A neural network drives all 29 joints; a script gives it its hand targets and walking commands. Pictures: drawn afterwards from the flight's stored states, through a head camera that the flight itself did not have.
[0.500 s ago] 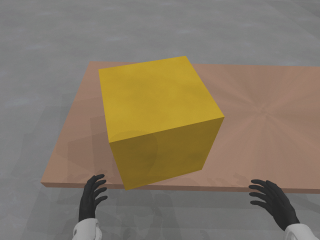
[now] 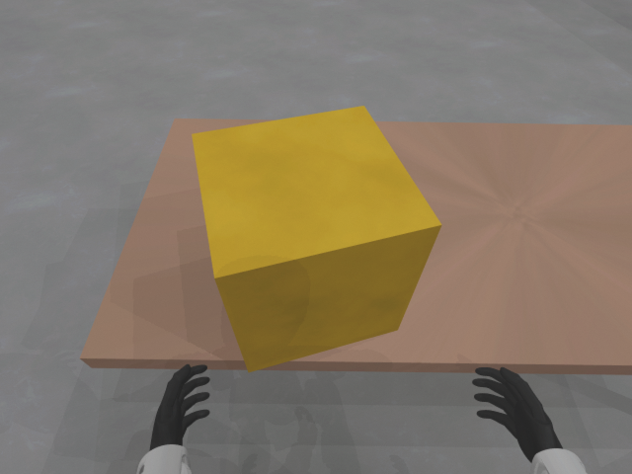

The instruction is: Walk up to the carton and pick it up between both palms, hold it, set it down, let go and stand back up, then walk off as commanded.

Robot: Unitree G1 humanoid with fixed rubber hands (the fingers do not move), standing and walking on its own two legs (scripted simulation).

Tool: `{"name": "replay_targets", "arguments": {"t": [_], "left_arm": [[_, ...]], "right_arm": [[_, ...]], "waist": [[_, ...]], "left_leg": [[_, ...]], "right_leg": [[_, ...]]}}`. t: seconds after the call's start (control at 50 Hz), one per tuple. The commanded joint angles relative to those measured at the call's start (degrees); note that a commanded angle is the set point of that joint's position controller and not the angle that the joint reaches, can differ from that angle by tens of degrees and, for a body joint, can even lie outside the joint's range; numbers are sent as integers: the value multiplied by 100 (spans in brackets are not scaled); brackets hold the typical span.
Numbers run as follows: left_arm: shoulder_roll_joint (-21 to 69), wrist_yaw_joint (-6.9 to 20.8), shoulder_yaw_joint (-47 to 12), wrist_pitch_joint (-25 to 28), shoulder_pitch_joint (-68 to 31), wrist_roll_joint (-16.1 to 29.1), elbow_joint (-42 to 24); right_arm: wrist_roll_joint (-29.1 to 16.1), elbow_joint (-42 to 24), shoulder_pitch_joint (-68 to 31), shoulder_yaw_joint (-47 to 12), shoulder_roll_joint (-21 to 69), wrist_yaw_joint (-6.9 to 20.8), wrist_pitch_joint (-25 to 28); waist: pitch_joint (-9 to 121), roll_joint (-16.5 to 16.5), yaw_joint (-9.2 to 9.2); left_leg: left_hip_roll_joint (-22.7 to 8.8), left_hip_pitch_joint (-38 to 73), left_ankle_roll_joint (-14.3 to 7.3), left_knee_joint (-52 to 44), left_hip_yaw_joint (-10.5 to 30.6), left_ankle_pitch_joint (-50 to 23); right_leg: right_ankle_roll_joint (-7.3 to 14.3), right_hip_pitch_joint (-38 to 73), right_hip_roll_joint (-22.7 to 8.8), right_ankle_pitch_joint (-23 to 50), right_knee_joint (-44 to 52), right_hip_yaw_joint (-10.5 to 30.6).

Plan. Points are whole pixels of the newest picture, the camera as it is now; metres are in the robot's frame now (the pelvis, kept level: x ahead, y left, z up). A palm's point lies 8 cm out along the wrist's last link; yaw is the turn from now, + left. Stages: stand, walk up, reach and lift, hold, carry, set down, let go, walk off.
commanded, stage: set down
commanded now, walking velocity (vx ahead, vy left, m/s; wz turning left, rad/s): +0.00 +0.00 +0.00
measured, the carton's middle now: (305, 241) +0.41 +0.05 +0.02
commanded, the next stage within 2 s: let go in 1.00 s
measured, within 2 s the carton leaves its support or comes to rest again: neither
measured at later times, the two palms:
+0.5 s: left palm (161, 443) +0.16 +0.22 -0.06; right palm (518, 449) +0.16 -0.22 -0.06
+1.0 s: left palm (163, 441) +0.16 +0.22 -0.07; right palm (505, 450) +0.16 -0.21 -0.08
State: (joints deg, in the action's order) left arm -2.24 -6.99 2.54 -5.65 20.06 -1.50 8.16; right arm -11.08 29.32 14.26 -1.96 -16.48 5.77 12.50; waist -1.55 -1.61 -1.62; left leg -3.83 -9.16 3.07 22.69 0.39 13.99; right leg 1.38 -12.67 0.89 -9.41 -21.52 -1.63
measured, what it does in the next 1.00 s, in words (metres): stands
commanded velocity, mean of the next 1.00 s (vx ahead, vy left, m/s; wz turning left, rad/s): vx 0.00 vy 0.00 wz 0.00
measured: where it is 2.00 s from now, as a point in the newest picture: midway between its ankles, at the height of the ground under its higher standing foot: outside the picture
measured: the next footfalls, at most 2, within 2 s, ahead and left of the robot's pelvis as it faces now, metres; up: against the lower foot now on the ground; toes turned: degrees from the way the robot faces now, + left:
none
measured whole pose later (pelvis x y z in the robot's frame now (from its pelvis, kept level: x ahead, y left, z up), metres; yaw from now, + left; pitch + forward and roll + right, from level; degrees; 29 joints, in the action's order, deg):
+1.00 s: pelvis +0.01 +0.01 +0.00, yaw +0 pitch +1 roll -1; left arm -7.3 -1.8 2.9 -7.4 16.8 -1.0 17.9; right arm -3.0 40.8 10.3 -0.8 -10.3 0.1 14.1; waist -3.5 -1.5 -0.4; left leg -3.2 -8.7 2.4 22.7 0.0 14.9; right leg 0.5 -12.3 0.3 -10.2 -21.5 -1.2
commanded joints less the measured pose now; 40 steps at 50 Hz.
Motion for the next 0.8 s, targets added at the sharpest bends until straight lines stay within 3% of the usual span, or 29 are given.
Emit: {"name": "replay_targets", "arguments": {"t": [0.0,0.02,0.04,0.08,0.1,0.14,0.16,0.18,0.2,0.22,0.24,0.28,0.3,0.32,0.38,0.4,0.44,0.46,0.48,0.5,0.52,0.54,0.56,0.58,0.62,0.64,0.7,0.72,0.78], "left_arm": [[-1191,167,65,31,-788,10,-184],[-1122,166,8,47,-577,103,-45],[-1200,15,-3,207,-679,82,-886],[-1233,170,31,163,-462,79,-226],[-1246,157,-14,207,-527,163,-432],[-1182,227,59,126,-319,58,-6],[-1210,248,89,137,-297,82,-132],[-1310,400,123,36,-551,77,445],[-1319,347,200,85,-439,20,201],[-1418,322,141,109,-635,106,-3],[-1421,305,157,135,-563,41,-168],[-1430,367,127,156,-553,123,1],[-1407,347,212,117,-466,46,25],[-1431,439,174,69,-422,9,226],[-1418,426,147,118,-387,75,55],[-1493,484,236,99,-373,113,359],[-1518,516,229,55,-546,81,391],[-1542,610,119,3,-663,125,757],[-1560,505,117,59,-860,121,163],[-1553,553,141,-17,-745,125,636],[-1601,586,147,-44,-891,125,620],[-1489,472,151,-6,-830,53,330],[-1521,480,147,-57,-846,10,559],[-1596,567,157,-123,-911,-72,866],[-1640,552,175,-45,-926,62,349],[-1631,588,237,-46,-844,103,527],[-1630,607,191,-96,-892,-16,808],[-1735,628,223,-72,-931,60,747],[-1619,631,205,-51,-939,55,787]], "right_arm": [[395,-446,-455,575,-274,-117,86],[441,-508,-269,562,-276,-135,109],[264,-848,-405,733,-483,-42,228],[374,-416,-144,549,-314,-156,221],[423,-431,-191,569,-313,-150,267],[386,-219,-88,528,-317,-158,249],[435,-422,-167,559,-348,-193,307],[517,-235,-269,396,-107,-301,223],[497,-351,-246,427,-197,-291,257],[525,-382,-331,499,-143,-295,261],[510,-432,-244,441,-194,-280,284],[542,-299,-217,489,-134,-352,321],[486,-121,-143,413,-156,-313,305],[553,80,-81,337,-63,-357,269],[547,-218,-189,379,-103,-391,376],[591,-117,-84,343,-56,-425,392],[700,-119,-358,462,-45,-482,373],[889,168,-532,542,120,-557,304],[735,-160,-531,452,97,-493,353],[822,53,-455,432,164,-535,299],[850,157,-456,352,275,-557,203],[780,25,-492,475,62,-481,266],[848,291,-593,523,76,-507,249],[975,551,-526,431,249,-569,196],[971,177,-561,529,188,-587,362],[1060,154,-560,542,213,-605,378],[1037,636,-522,516,298,-628,299],[1072,402,-602,555,331,-641,364],[1076,463,-609,519,270,-652,399]], "waist": [[354,-168,8],[344,-56,84],[731,35,-47],[660,-26,128],[798,-13,137],[672,14,35],[706,-135,73],[389,-336,186],[455,-226,57],[612,-52,149],[746,51,46],[647,-75,137],[488,98,2],[585,177,218],[766,146,73],[637,-74,-39],[555,-8,45],[228,-214,209],[542,112,106],[294,-6,101],[373,-58,122],[373,234,106],[351,295,112],[171,245,145],[645,207,147],[677,188,92],[376,134,245],[524,-7,120],[659,119,186]], "left_leg": [[523,-1,-182,-402,-489,-473],[521,65,-185,-396,-438,-471],[443,257,-166,-388,-364,-904],[554,145,-193,-311,-418,-968],[531,111,-154,-323,-430,-926],[531,210,-127,-310,-502,-957],[537,263,-134,-333,-460,-1031],[612,131,-232,-333,-489,-572],[574,152,-193,-310,-526,-816],[538,157,-164,-263,-504,-765],[513,221,-151,-284,-488,-919],[560,321,-184,-268,-507,-966],[511,335,-147,-291,-537,-1202],[565,363,-122,-215,-502,-1243],[509,352,-81,-248,-488,-1347],[546,321,-163,-260,-552,-1103],[524,354,-184,-266,-566,-1017],[530,199,-211,-299,-541,-644],[493,256,-163,-300,-538,-739],[526,383,-190,-304,-634,-637],[542,229,-215,-316,-624,-492],[462,409,-152,-345,-539,-701],[471,374,-139,-265,-550,-766],[529,329,-165,-225,-589,-574],[530,343,-130,-191,-558,-859],[536,278,-129,-142,-634,-844],[515,283,-181,-168,-546,-741],[560,266,-220,-124,-575,-729],[525,378,-176,-181,-597,-831]], "right_leg": [[-39,913,-183,-196,464,251],[-39,861,-195,-241,498,290],[-47,908,-101,60,335,121],[-77,1111,-182,672,365,302],[-81,1111,-150,570,358,256],[-16,1086,-149,670,401,224],[-31,1130,-117,791,397,201],[-113,1022,-216,447,510,331],[-162,1011,-223,535,383,299],[-137,1044,-223,592,361,238],[-162,1097,-201,632,300,193],[-158,1080,-197,828,371,228],[-101,1128,-147,1058,331,164],[-128,1118,-206,1202,370,215],[-87,1111,-84,1198,271,108],[-134,1109,-155,1078,336,167],[-145,1070,-137,822,397,90],[-193,874,-176,505,448,119],[-144,927,-145,451,403,82],[-160,763,-140,320,420,76],[-156,843,-198,200,444,160],[-103,807,-77,297,361,-19],[-107,795,-100,328,375,34],[-140,829,-160,248,405,89],[-157,948,-106,551,296,52],[-212,1052,-124,631,273,34],[-170,940,-166,572,282,64],[-201,1099,-179,686,289,56],[-171,1090,-161,799,249,36]]}}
